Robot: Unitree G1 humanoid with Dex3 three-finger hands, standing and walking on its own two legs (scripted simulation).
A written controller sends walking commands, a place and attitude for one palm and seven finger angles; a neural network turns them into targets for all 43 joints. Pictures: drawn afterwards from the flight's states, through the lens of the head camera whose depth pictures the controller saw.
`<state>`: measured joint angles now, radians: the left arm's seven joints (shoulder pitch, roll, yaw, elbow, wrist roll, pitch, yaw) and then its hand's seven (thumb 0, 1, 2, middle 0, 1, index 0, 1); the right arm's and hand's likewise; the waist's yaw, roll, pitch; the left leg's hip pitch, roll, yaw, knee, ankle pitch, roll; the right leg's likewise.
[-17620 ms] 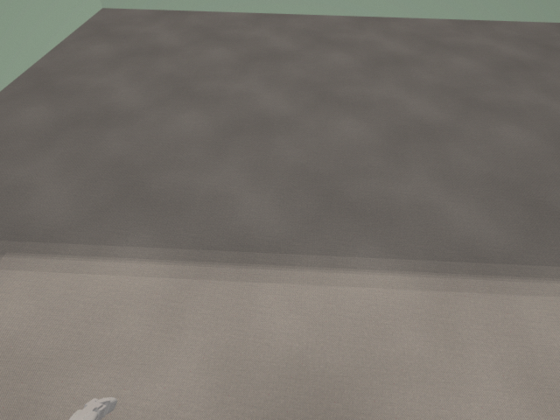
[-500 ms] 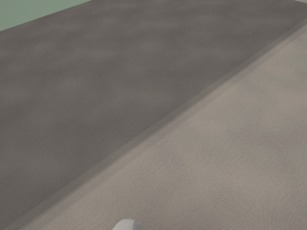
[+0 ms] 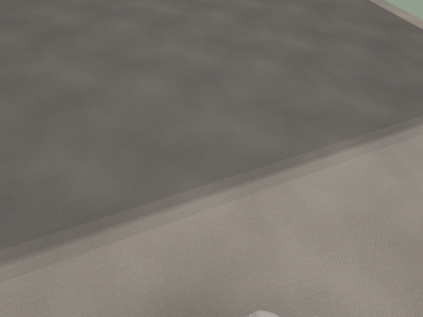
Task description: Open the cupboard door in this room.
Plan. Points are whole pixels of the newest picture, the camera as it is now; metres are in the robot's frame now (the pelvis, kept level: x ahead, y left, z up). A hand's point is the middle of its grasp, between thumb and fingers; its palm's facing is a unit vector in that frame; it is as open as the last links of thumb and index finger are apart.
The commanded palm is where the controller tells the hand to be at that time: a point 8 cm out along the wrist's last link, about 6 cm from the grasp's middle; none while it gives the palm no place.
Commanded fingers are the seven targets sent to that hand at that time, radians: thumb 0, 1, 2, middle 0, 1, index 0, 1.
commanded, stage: turn or walk to find it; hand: left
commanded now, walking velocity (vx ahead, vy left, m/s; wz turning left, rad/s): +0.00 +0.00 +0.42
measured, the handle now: out of the picture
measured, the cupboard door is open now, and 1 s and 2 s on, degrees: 0 0 0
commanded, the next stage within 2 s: stand and wait in 1.64 s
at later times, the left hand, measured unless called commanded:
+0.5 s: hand out of the picture +0.04 +0.13 -0.14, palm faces +0.21 -0.93 -0.29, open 7.3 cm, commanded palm none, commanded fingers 0.00 0.90 0.90 -0.20 -0.30 -0.20 -0.30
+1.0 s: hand out of the picture -0.14 +0.16 -0.19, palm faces +0.49 -0.84 -0.24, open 7.4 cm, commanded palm none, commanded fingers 0.00 0.90 0.90 -0.20 -0.30 -0.20 -0.30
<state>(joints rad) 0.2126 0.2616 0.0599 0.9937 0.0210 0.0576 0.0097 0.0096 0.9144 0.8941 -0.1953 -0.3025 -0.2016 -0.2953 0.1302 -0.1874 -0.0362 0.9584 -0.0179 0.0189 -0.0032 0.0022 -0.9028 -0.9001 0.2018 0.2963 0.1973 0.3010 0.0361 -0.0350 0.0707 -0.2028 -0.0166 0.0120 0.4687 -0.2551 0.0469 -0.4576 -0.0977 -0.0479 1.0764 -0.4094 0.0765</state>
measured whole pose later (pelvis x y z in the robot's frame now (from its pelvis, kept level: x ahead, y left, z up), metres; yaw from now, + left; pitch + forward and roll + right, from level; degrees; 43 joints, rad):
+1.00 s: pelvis -0.05 -0.04 -0.01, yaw +26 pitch -1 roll +0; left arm 0.25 0.26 0.06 1.02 0.02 0.07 0.02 0.01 0.91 0.89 -0.20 -0.30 -0.20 -0.30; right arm 0.10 -0.20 -0.04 0.95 -0.02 0.02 0.00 0.00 -0.90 -0.90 0.20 0.30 0.20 0.30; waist 0.05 -0.05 0.08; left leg -0.22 0.00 0.05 0.54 -0.30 0.03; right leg -0.42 -0.11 -0.09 1.02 -0.48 0.06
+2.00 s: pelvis -0.08 -0.09 +0.00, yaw +52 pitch -1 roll -1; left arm 0.22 0.27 0.06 1.00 0.02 0.07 0.01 0.01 0.91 0.89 -0.20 -0.30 -0.20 -0.30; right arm 0.13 -0.19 -0.04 0.95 -0.02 0.02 0.00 0.00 -0.90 -0.90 0.20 0.30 0.20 0.30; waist 0.03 -0.04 0.08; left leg -0.22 0.01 0.01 0.51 -0.27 0.02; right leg -0.45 -0.11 -0.07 1.07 -0.45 0.07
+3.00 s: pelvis -0.11 -0.15 +0.00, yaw +81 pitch -1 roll -2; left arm 0.19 0.27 0.06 0.97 0.02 0.06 0.00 0.01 0.91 0.89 -0.20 -0.30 -0.20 -0.30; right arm 0.14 -0.20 -0.04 0.94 -0.02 0.02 0.00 0.00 -0.90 -0.90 0.20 0.30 0.20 0.30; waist 0.03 -0.04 0.08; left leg -0.22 -0.01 0.01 0.48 -0.26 0.05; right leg -0.48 -0.10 -0.05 1.11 -0.40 0.08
